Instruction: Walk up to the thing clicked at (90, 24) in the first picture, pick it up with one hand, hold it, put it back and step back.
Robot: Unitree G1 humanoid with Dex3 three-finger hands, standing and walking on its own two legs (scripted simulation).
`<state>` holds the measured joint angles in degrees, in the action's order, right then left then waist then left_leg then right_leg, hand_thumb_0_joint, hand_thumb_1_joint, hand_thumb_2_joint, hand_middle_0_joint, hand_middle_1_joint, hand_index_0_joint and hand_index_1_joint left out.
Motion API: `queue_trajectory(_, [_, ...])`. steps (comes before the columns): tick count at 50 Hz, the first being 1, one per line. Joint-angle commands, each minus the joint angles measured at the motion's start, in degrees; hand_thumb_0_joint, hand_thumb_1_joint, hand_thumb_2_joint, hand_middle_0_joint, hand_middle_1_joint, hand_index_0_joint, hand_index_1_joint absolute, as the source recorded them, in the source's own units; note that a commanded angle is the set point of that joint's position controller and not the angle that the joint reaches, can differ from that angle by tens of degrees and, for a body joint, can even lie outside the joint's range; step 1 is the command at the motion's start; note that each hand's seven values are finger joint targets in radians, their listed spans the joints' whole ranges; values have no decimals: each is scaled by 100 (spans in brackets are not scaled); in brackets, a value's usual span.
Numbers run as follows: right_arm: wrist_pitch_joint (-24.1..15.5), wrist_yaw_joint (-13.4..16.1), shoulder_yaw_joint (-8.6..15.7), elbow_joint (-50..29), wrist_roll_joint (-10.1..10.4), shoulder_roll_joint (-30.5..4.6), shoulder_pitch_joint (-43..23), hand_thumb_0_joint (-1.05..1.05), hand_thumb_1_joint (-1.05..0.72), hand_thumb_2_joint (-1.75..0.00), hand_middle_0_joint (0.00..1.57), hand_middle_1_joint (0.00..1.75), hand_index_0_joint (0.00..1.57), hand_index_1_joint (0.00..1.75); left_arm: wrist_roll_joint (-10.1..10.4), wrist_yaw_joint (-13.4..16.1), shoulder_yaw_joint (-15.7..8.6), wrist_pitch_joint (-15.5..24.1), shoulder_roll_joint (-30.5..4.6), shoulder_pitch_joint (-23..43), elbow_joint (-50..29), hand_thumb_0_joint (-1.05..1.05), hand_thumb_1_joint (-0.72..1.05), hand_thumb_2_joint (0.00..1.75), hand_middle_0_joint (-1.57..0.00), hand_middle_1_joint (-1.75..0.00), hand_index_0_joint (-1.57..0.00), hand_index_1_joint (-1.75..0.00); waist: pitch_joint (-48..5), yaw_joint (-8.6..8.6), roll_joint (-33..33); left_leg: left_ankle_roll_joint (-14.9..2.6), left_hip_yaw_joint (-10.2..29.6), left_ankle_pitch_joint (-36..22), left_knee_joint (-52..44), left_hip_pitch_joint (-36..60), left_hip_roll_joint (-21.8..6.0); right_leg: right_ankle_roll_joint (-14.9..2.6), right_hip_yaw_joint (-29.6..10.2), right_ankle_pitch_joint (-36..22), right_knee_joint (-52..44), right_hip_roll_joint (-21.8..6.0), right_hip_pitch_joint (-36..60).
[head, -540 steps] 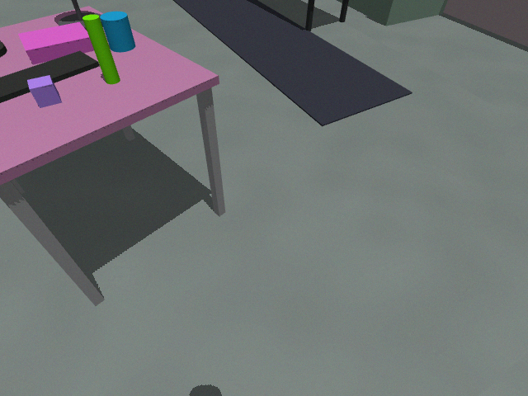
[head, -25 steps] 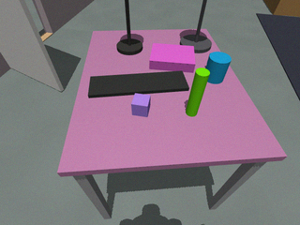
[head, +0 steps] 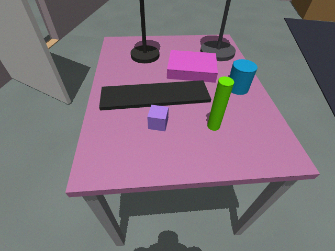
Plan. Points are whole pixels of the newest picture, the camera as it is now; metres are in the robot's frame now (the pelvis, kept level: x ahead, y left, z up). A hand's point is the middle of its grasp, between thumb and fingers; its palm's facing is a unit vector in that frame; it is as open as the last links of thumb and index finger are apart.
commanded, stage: stand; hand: right
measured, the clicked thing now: (219, 106) +0.54 -0.16 +0.03
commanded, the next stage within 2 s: rise first in 0.28 s
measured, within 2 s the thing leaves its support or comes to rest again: neither
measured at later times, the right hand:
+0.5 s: hand out of the picture +0.11 -0.24 -0.15, palm faces +0.08 +0.94 -0.32, open 8.3 cm
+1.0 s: hand (280, 234) +0.18 -0.25 -0.03, palm faces +0.30 +0.89 -0.35, open 17.0 cm
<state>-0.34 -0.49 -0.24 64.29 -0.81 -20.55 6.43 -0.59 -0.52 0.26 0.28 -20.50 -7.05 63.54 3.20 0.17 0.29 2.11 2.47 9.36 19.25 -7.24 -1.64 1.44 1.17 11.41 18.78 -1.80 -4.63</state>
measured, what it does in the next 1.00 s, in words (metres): stands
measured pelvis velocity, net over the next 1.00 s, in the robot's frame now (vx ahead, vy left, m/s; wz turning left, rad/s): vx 0.01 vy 0.01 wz -0.05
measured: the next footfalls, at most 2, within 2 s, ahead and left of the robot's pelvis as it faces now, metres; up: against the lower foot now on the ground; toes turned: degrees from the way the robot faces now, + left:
none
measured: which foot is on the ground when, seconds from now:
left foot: down 0.00-1.00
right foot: down 0.00-1.00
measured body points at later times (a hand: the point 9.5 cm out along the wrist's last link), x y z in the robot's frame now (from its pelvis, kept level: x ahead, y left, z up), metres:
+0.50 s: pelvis -0.01 +0.00 -0.01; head +0.02 +0.00 +0.44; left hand +0.10 +0.29 -0.13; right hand +0.11 -0.29 -0.13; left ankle +0.02 +0.14 -0.75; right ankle -0.01 -0.13 -0.75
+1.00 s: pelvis +0.01 +0.01 +0.00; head +0.01 +0.02 +0.44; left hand +0.19 +0.25 -0.09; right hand +0.16 -0.30 -0.01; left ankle +0.02 +0.14 -0.75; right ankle -0.01 -0.13 -0.75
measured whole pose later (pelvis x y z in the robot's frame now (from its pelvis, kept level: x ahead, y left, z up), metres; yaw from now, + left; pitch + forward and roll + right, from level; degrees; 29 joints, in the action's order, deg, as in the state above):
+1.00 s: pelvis +0.01 +0.01 +0.00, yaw -3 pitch -1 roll +0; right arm -5.3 4.1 9.1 17.5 2.0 -16.6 18.5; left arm 1.4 4.7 -4.0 5.6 -12.7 -12.9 34.6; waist 0.5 -1.6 -1.5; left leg 1.4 -0.3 12.9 24.1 -10.0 -1.8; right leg 2.0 -1.7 14.0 23.7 -1.7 -8.6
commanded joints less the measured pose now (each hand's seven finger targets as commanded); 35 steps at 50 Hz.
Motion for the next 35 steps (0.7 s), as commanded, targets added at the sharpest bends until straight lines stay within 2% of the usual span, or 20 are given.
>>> queue_trajectory(1, [-111, 82, 244, -358, 25, -1238, -236, 0, -90, -90, 20, 30, 20, 30, -1, 77, -274, 127, -1270, 160, -330, 0, 90, 90, -20, -30, -20, -30, -437, 25, 21, -281, 355, -745, -242, 34, -543, -219, -397, -595, -307, -600, 0])
queue_trajectory(7, [-104, 69, 246, -323, 32, -1220, -183, 0, -90, -90, 20, 30, 20, 30, 6, 77, -258, 131, -1249, 135, -309, 0, 90, 90, -20, -30, -20, -30, -319, 4, -18, -275, 388, -596, -287, 43, -536, -232, -416, -307, -370, -590, -138])
queue_trajectory(13, [-104, 73, 250, -334, 30, -1202, -157, 0, -90, -90, 20, 30, 20, 30, 9, 82, -277, 140, -1285, 158, -326, 0, 90, 90, -20, -30, -20, -30, -419, -21, -32, -280, 360, -706, -239, 39, -526, -233, -435, -552, -339, -613, -29])
queue_trajectory(18, [-109, 74, 239, -312, 40, -1195, -152, 0, -90, -90, 20, 30, 20, 30, 7, 78, -268, 132, -1280, 106, -307, 0, 90, 90, -20, -30, -20, -30, -332, -12, -45, -268, 386, -638, -305, 34, -523, -221, -410, -416, -346, -585, -131])
queue_trajectory(19, [-117, 80, 250, -324, 29, -1231, -143, 0, -82, -82, 12, 22, 12, 22, 5, 79, -277, 138, -1281, 124, -325, 0, 82, 82, -12, -22, -12, -22, -427, -14, -18, -276, 376, -742, -267, 81, -540, -228, -427, -529, -316, -603, -58])
queue_trajectory(20, [-580, 140, 85, -2334, 449, -186, -2154, 0, -74, -74, 6, 14, 5, 14, 487, 112, -197, 824, -328, 2135, -2335, 0, 74, 74, -5, -14, -4, -14, -583, 48, -189, -160, -404, -167, 281, -479, 166, -185, 81, -246, 285, 106, -933])
queue_trajectory(21, [-821, 261, 91, -2588, 647, -386, -2053, 0, -66, -66, 5, 6, 5, 6, 630, 236, -102, 940, -436, 1935, -2541, 0, 66, 66, -5, -6, -2, -8, -725, -175, 100, -197, -422, 252, 65, -127, 212, -159, 57, 29, 47, 45, -610])
queue_trajectory(22, [-796, 359, 302, -2057, 636, -891, -1398, 0, -58, -58, 6, 5, 5, 5, 647, 332, -263, 902, -752, 1362, -2069, 0, 58, 58, -5, -5, -3, -8, -384, -114, 94, -194, -379, 488, -8, -319, 161, -194, 106, 262, 104, 119, -742])
queue_trajectory(23, [-694, 440, 527, -1466, 622, -1028, -1058, 0, -50, -50, 6, 5, 5, 5, 628, 393, -517, 838, -993, 1004, -1662, 0, 50, 50, -5, -5, -2, -8, -278, -138, 47, -182, -447, 507, 173, -595, 193, -186, 132, 287, 199, 158, -993])
queue_trajectory(24, [-674, 532, 974, -1498, 577, -1493, -1040, 0, -42, -42, 5, 5, 5, 5, 596, 471, -901, 811, -1377, 920, -1673, 0, 42, 42, -4, -5, -3, -7, -654, -97, -74, -186, -466, 319, 326, -566, 165, -173, 124, 109, 318, 170, -939])
queue_trajectory(26, [-733, 540, 843, -1595, 441, -1009, -940, 0, -26, -26, 5, 5, 5, 5, 470, 495, -778, 863, -880, 776, -1394, 0, 29, 26, -4, -5, -4, -6, -1038, -98, -246, -223, -448, 126, 463, -589, 157, -154, 97, -173, 493, 135, -943])
queue_trajectory(27, [-705, 552, 1091, -1632, 349, -1128, -712, 0, -18, -21, 5, 5, 5, 5, 370, 495, -966, 883, -963, 894, -1505, 0, 25, 24, -4, -5, -4, -5, -1179, -158, -277, -244, -438, 28, 484, -519, 162, -148, 84, -252, 466, 150, -974])
queue_trajectory(28, [-688, 538, 1332, -2016, 279, -1164, -25, 0, -13, -20, 5, 5, 5, 5, 261, 461, -1114, 834, -861, 272, -1329, 0, 20, 21, -4, -5, -5, -4, -1432, -282, -374, -273, -482, -297, 548, -354, 195, -122, 86, -601, 454, 157, -891])
queue_trajectory(29, [-643, 524, 1352, -1994, 284, -1027, 558, 0, -9, -19, 5, 5, 5, 5, 247, 446, -1082, 773, -623, -254, -1298, 0, 19, 19, -4, -5, -5, -3, -1432, -216, -373, -259, -493, -512, 484, -219, 216, -127, 120, -779, 450, 176, -790])
queue_trajectory(30, [-590, 515, 1337, -1917, 282, -1038, 516, 0, -2, -17, 5, 5, 5, 5, 221, 478, -1240, 759, -901, -377, -1340, 0, 13, 16, -3, -5, -6, -2, -1481, -44, -149, -211, -520, -862, 428, -146, 240, -132, 124, -1051, 428, 176, -651])
queue_trajectory(31, [-610, 504, 1333, -2542, 287, -997, 334, 0, 5, -15, 5, 5, 5, 5, 207, 454, -1128, 769, -714, -212, -1675, 0, 5, 13, -4, -5, -6, -2, -1608, -106, -241, -203, -536, -1042, 422, -56, 249, -115, 126, -1211, 421, 184, -614])
queue_trajectory(32, [-603, 478, 1245, -2882, 307, -822, 283, 0, 8, -14, 5, 5, 5, 5, 224, 435, -1013, 726, -454, -246, -1784, 0, 1, 13, -4, -5, -6, -3, -1565, -61, -282, -195, -531, -1133, 412, -74, 246, -124, 154, -1272, 431, 187, -597])
queue_trajectory(33, [-540, 457, 1251, -2826, 316, -746, 477, 0, 13, -13, 5, 5, 5, 5, 232, 422, -1002, 680, -373, -282, -1702, 0, -6, 12, -4, -5, -6, -3, -1345, -71, -285, -187, -546, -986, 363, -145, 234, -132, 159, -1102, 387, 193, -672])
queue_trajectory(34, [-556, 452, 1077, -3376, 332, -558, 79, 0, 19, -12, 5, 5, 5, 5, 260, 432, -836, 695, -186, 220, -2250, 0, -13, 11, -4, -5, -5, -4, -1258, -19, -274, -185, -523, -797, 294, -228, 218, -149, 151, -904, 348, 181, -708])
queue_trajectory(35, [-589, 470, 1119, -3727, 335, -634, -86, 0, 26, -10, 5, 5, 5, 5, 253, 457, -841, 711, -190, 343, -2315, 0, -20, 11, -5, -5, -5, -4, -1285, -75, -267, -187, -530, -751, 278, -207, 207, -149, 140, -883, 331, 162, -671])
